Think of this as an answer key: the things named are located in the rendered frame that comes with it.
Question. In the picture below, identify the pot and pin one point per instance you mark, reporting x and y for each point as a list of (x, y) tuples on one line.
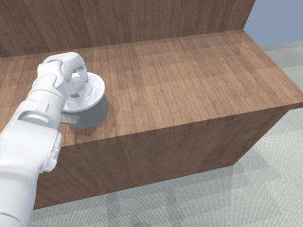
[(88, 118)]

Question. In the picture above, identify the robot left upper arm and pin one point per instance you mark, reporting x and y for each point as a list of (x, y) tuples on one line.
[(28, 150)]

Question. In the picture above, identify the knob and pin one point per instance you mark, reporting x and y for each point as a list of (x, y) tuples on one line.
[(79, 83)]

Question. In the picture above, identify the left robot forearm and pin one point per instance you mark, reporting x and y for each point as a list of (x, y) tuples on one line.
[(46, 99)]

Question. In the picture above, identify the robot left hand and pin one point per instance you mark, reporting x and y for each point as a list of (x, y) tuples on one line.
[(77, 63)]

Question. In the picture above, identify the lid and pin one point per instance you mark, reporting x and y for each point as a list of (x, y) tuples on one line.
[(91, 94)]

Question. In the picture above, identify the table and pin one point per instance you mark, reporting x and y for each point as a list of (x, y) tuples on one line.
[(188, 90)]

